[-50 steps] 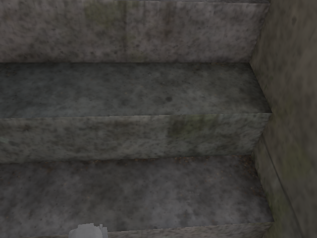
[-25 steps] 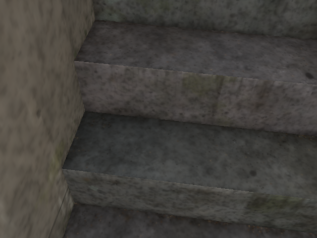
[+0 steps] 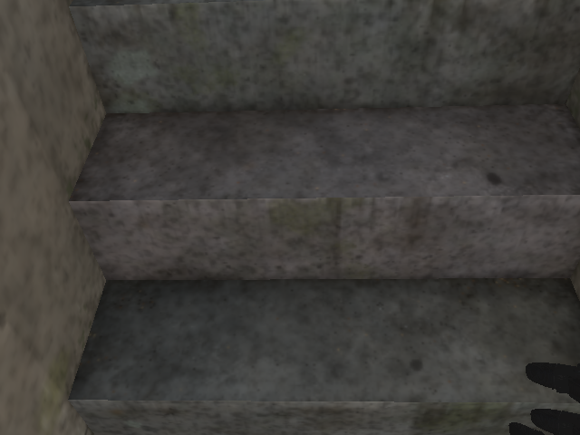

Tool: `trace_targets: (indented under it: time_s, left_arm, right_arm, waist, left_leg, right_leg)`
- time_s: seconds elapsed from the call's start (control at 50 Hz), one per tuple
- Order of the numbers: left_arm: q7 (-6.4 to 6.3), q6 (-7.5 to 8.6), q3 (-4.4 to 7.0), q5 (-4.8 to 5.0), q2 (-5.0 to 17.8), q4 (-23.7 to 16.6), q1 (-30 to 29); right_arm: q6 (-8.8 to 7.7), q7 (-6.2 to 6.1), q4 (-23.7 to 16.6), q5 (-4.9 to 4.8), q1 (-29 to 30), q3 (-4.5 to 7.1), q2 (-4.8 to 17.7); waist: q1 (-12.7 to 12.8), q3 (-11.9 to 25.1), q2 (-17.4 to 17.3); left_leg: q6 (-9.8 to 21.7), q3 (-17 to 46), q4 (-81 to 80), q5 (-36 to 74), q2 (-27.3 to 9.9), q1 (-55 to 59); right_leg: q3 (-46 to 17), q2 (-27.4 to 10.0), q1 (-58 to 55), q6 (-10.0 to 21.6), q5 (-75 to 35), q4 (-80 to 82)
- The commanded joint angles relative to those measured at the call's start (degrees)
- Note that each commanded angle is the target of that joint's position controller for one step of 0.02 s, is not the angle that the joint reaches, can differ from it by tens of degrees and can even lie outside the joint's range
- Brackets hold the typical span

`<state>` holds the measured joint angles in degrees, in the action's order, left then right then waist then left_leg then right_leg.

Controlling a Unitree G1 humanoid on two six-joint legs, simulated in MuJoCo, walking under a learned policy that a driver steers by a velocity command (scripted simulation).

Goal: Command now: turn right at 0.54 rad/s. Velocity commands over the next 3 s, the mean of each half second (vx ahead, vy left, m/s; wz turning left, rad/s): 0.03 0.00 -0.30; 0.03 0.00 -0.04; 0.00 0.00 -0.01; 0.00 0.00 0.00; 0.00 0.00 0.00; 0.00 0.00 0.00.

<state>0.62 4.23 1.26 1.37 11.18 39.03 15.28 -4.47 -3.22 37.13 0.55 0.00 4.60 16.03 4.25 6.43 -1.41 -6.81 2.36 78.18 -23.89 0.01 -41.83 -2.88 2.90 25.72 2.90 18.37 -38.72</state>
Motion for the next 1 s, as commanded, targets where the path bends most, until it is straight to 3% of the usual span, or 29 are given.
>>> trace_targets:
  time_s: [0.02,0.04,0.06,0.08,0.1,0.14,0.16,0.2,0.22,0.24,0.26,0.28,0.3,0.32,0.34,0.36,0.38,0.42,0.44,0.48,0.5,0.52,0.58,0.64,0.84,0.86,0.94,0.98,1.0]
  left_arm:
    - [-0.14,1.69,2.89,-0.51,10.28,-8.34,-10.3]
    - [0.07,2.45,3.63,-0.75,11.77,-8.21,-11.31]
    - [0.51,2.76,3.79,-2.19,11.06,-8.81,-12.58]
    - [0.79,3.0,3.6,-2.37,10.68,-8.82,-12.22]
    - [1.16,2.09,3.25,-2.43,9.53,-8.28,-10.81]
    - [0.36,-0.01,2.9,-0.88,8.87,-8.08,-11.51]
    - [-0.07,-1.41,3.5,-0.25,9.85,-7.21,-13.31]
    - [-0.3,-3.56,3.9,0.2,10.18,-6.39,-15.36]
    - [-0.4,-3.92,3.07,0.95,6.47,-7.62,-13.96]
    - [-0.49,-3.2,1.71,-0.06,1.64,-6.57,-5.66]
    - [-0.7,-1.8,1.64,-0.03,1.88,-4.71,-8.05]
    - [-1.17,-1.22,1.4,1.29,2.38,-4.22,-9.03]
    - [-1.36,-1.04,1.31,1.48,2.87,-4.95,-11.62]
    - [-0.85,-1.14,1.22,0.82,2.8,-4.7,-13.13]
    - [-0.12,-1.3,1.11,-0.39,3.2,-4.72,-14.34]
    - [0.02,-1.07,1.58,-0.73,5.09,-4.92,-13.89]
    - [0.05,-0.78,1.6,-0.33,5.19,-5.35,-15.78]
    - [-0.03,0.18,0.15,1.29,1.51,-4.87,-17.01]
    - [0.43,0.21,-0.43,1.33,0.53,-4.16,-16.76]
    - [0.57,-0.63,0.27,0.82,3.83,-2.62,-15.11]
    - [0.31,-1.35,0.41,0.21,4.58,-3.13,-16.84]
    - [0.3,-1.58,0.35,0.01,3.9,-3.03,-15.84]
    - [0.61,-2.05,0.29,-0.02,2.08,-1.07,-14.07]
    - [1.06,-2.4,0.7,-0.32,1.9,-0.01,-13.16]
    - [2.49,-3.85,1.5,-0.82,2.27,6.02,-10.24]
    - [2.49,-4.16,1.48,-1.36,2.32,6.4,-10.06]
    - [2.65,-5.3,1.56,-1.28,2.18,8.74,-8.25]
    - [3.12,-5.93,1.68,-1.66,1.24,10.25,-7.6]
    - [3.22,-6.46,1.83,-1.26,1.7,10.71,-7.44]
  right_arm:
    - [-0.99,2.56,-4.7,0.18,0.24,-0.14,0.29]
    - [-0.62,2.69,-5.32,0.39,-4.21,1.14,1.57]
    - [-0.35,2.57,-5.05,0.29,-5.25,1.31,2.57]
    - [-0.55,2.16,-6.24,-0.05,-5.94,1.57,3.54]
    - [-0.49,2.04,-6.58,0.41,-6.86,1.35,3.87]
    - [-0.59,2.99,-8.32,-0.07,-5.45,-0.43,-1.1]
    - [-0.53,3.53,-9.03,-0.82,-5.2,-1.02,-3.37]
    - [-0.58,4.04,-7.68,-2.14,-10.19,-1.58,-4.27]
    - [-1.3,2.85,-6.48,-1.55,-15.02,0.38,0.99]
    - [-1.34,3.13,-6.18,-1.94,-14.09,0.71,5.84]
    - [-0.23,5.23,-8.45,-2.29,-10.54,-1.31,0.0]
    - [-0.07,7.05,-8.83,-3.41,-7.48,-2.21,-2.4]
    - [-0.13,8.33,-10.47,-3.79,-3.34,-2.56,-3.0]
    - [0.08,9.04,-9.46,-4.07,-3.61,-3.01,-4.08]
    - [0.46,9.17,-6.73,-4.31,-8.85,-2.29,-1.9]
    - [0.68,8.68,-4.45,-3.37,-15.02,-0.68,1.68]
    - [0.43,8.16,-4.14,-2.64,-15.03,-0.39,2.0]
    - [-0.45,8.21,-4.76,-2.57,-8.93,-3.19,-4.71]
    - [-0.66,8.83,-4.49,-2.55,-8.58,-4.27,-6.75]
    - [-0.33,8.48,-2.52,-1.96,-15.65,-3.18,-4.64]
    - [-0.18,8.21,-1.51,-1.29,-18.65,-1.98,-2.97]
    - [-0.06,8.13,-1.0,-1.38,-19.06,-1.85,-2.92]
    - [0.53,8.9,0.18,-2.02,-17.81,-2.7,-6.11]
    - [1.46,8.86,1.17,-1.68,-19.56,-2.02,-4.79]
    - [3.23,9.48,6.71,-0.81,-22.74,-2.33,-5.06]
    - [3.35,9.71,7.04,-1.1,-22.99,-2.63,-5.52]
    - [4.23,9.89,10.49,-0.78,-26.04,-2.78,-6.19]
    - [3.85,10.08,12.85,-1.61,-29.27,-3.54,-7.96]
    - [3.79,10.04,13.32,-1.89,-28.11,-3.24,-6.79]
  waist:
    - [-4.09,0.63,7.0]
    - [-6.3,2.22,10.71]
    - [-6.62,2.76,9.12]
    - [-6.18,0.91,10.13]
    - [-4.78,2.95,7.59]
    - [-3.59,0.57,4.09]
    - [-4.47,-0.77,6.56]
    - [-6.21,0.86,6.88]
    - [-6.26,3.88,0.57]
    - [0.17,7.72,-7.83]
    - [-1.42,5.63,-5.18]
    - [-1.01,3.24,-3.12]
    - [-0.05,-0.42,-3.31]
    - [-0.34,-1.61,-1.26]
    - [-2.28,-2.56,-1.46]
    - [-5.42,-2.2,-3.46]
    - [-6.52,-4.07,-4.34]
    - [-3.87,-2.14,-1.42]
    - [-3.39,0.22,-0.18]
    - [-6.43,2.84,1.65]
    - [-7.88,2.61,0.72]
    - [-7.05,2.72,0.26]
    - [-6.01,1.78,1.75]
    - [-5.84,1.61,2.45]
    - [-4.39,-3.51,1.56]
    - [-4.14,-4.75,1.86]
    - [-4.43,-5.56,0.51]
    - [-3.87,-5.94,0.19]
    - [-3.77,-6.8,-0.06]
  left_leg:
    - [0.0,-3.49,-13.01,4.3,-0.25,8.31]
    - [1.68,-2.13,-9.84,4.83,0.34,13.19]
    - [2.43,-0.93,-6.11,5.04,-0.54,13.2]
    - [2.87,-0.1,-1.23,1.88,-0.83,8.4]
    - [2.78,0.74,-2.38,0.1,-1.57,4.86]
    - [3.48,-0.17,-24.78,-1.86,-1.93,7.3]
    - [4.05,-3.06,-34.92,0.92,0.36,11.06]
    - [5.77,-3.8,-46.59,14.87,2.18,21.89]
    - [9.98,2.71,-46.42,31.68,-2.64,28.41]
    - [21.49,18.84,-47.96,57.04,-15.12,39.0]
    - [25.77,27.7,-48.2,52.09,-20.33,37.39]
    - [23.77,25.71,-48.4,43.22,-18.0,31.38]
    - [19.59,18.84,-48.39,34.62,-12.67,26.86]
    - [15.68,15.12,-49.82,21.68,-9.78,23.57]
    - [14.77,14.19,-53.13,6.08,-8.66,20.91]
    - [16.47,16.79,-57.69,-5.77,-9.57,24.4]
    - [17.09,17.93,-58.58,-6.28,-10.21,28.21]
    - [14.88,13.41,-53.62,11.44,-9.68,30.95]
    - [12.96,8.33,-50.46,21.9,-7.68,30.7]
    - [10.71,1.32,-45.35,30.98,-4.67,36.02]
    - [11.26,0.86,-44.74,34.3,-4.35,38.22]
    - [11.44,0.94,-44.52,36.15,-4.65,38.07]
    - [10.53,0.2,-44.23,35.32,-4.69,36.26]
    - [10.23,-0.6,-45.27,31.8,-4.18,34.9]
    - [8.46,-2.55,-50.63,20.35,-2.89,31.83]
    - [8.4,-2.35,-50.8,21.21,-2.85,31.59]
    - [8.26,-3.16,-52.49,20.73,-2.47,34.0]
    - [8.25,-2.79,-53.28,23.35,-2.82,35.31]
    - [8.39,-2.78,-53.65,24.56,-2.58,36.4]
  right_leg:
    - [-15.5,-10.04,-2.92,9.79,-13.7,14.71]
    - [-17.27,-11.72,-0.32,11.36,-22.75,13.6]
    - [-17.67,-13.68,-2.16,12.81,-31.62,10.64]
    - [-19.21,-15.0,-5.11,14.06,-37.67,9.01]
    - [-20.05,-16.25,-10.72,14.84,-38.87,7.26]
    - [-16.65,-12.32,-11.13,11.05,-25.98,5.81]
    - [-16.65,-9.84,-9.38,10.51,-24.68,6.0]
    - [-18.28,-8.91,-6.69,10.09,-22.44,3.91]
    - [-15.61,-7.16,-2.91,6.34,-12.56,-3.82]
    - [-6.98,-1.37,5.7,-3.02,2.76,-10.41]
    - [-5.9,-2.64,9.85,-8.71,7.11,-14.1]
    - [-5.14,-5.1,6.55,-10.66,4.38,-14.84]
    - [-2.52,-4.81,4.7,-10.1,1.93,-10.16]
    - [-1.42,-5.15,0.79,-8.83,-0.92,-3.46]
    - [0.58,-3.94,-2.92,-6.94,2.4,-1.55]
    - [1.25,-2.63,-2.48,-5.4,7.01,-0.96]
    - [1.09,-3.36,1.75,-4.05,5.55,-0.75]
    - [-1.92,-6.71,0.94,-2.27,-5.58,2.97]
    - [-3.42,-7.43,-3.19,-1.18,-11.14,4.42]
    - [-4.23,-7.0,-3.48,0.98,-20.25,4.9]
    - [-3.11,-5.92,-1.75,0.91,-21.32,3.39]
    - [-2.83,-6.23,-2.15,0.7,-21.57,3.38]
    - [-3.35,-5.96,-4.45,0.05,-23.25,5.39]
    - [-2.96,-5.59,-7.41,0.06,-24.42,5.94]
    - [-1.28,-3.29,-12.29,-0.74,-17.82,11.39]
    - [-1.22,-3.1,-12.64,-0.56,-19.06,12.36]
    - [-1.01,-2.63,-13.87,-0.29,-19.78,14.64]
    - [-0.63,-2.7,-13.84,-0.15,-19.3,15.39]
    - [-0.19,-2.43,-12.85,-0.51,-18.12,15.42]
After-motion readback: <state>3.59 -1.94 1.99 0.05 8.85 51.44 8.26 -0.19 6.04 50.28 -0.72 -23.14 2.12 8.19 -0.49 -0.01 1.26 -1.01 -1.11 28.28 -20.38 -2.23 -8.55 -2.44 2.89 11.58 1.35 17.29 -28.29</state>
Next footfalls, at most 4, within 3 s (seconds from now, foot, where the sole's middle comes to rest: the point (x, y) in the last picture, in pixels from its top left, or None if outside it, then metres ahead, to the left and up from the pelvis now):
0.20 left None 0.05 0.15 -0.76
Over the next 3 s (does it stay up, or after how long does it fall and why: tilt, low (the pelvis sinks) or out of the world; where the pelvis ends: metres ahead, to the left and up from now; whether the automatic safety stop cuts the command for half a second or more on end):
stays up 0.03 0.03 0.03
